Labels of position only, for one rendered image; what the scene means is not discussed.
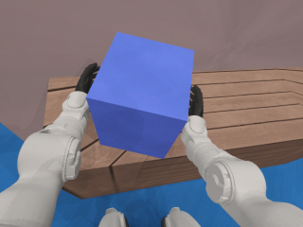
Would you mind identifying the carton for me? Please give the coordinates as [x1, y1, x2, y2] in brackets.
[86, 32, 195, 159]

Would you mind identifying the right robot upper arm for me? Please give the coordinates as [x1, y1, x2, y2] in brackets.
[205, 160, 303, 227]

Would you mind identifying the robot left shin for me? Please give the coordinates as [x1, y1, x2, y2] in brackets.
[105, 207, 119, 215]

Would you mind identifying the left robot hand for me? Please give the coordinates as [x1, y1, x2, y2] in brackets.
[75, 62, 100, 94]

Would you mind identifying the right robot thigh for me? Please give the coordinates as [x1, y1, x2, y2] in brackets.
[165, 211, 201, 227]

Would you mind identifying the right robot forearm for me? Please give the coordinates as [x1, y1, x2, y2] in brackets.
[180, 115, 266, 182]

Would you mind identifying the left robot upper arm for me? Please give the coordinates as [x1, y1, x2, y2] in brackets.
[0, 132, 81, 227]

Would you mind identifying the pedestal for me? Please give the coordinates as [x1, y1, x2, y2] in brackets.
[43, 66, 303, 200]

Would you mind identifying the right robot hand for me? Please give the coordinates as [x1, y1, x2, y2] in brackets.
[188, 84, 204, 118]

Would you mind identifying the left robot forearm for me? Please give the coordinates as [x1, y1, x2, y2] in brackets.
[17, 91, 90, 175]

